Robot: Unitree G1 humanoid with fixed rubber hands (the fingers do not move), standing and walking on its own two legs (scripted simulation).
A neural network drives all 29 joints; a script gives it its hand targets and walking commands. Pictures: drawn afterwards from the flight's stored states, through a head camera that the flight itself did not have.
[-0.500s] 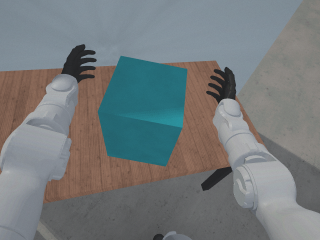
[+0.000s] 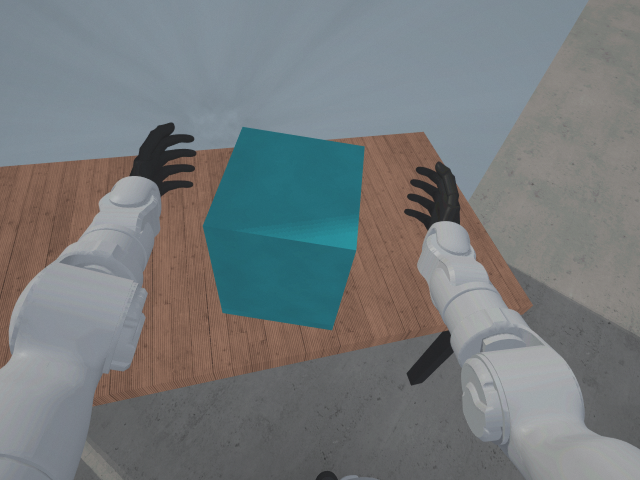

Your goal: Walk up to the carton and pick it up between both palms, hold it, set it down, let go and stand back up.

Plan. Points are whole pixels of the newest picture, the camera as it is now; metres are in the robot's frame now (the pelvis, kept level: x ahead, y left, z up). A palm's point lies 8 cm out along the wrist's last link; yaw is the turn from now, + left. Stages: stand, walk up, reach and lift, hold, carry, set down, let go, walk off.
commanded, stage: set down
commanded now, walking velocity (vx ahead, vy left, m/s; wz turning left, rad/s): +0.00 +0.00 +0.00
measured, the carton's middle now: (289, 234) +0.50 -0.03 -0.05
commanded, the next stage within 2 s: none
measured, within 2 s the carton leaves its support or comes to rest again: neither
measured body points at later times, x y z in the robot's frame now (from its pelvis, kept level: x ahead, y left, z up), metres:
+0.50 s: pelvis +0.00 +0.00 +0.00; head +0.04 +0.02 +0.45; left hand +0.43 +0.19 +0.04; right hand +0.36 -0.20 +0.03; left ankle +0.01 +0.10 -0.73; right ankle +0.06 -0.12 -0.73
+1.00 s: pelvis +0.01 +0.00 +0.00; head +0.03 +0.02 +0.45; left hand +0.36 +0.23 +0.01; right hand +0.31 -0.19 +0.00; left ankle +0.01 +0.10 -0.73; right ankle +0.06 -0.12 -0.73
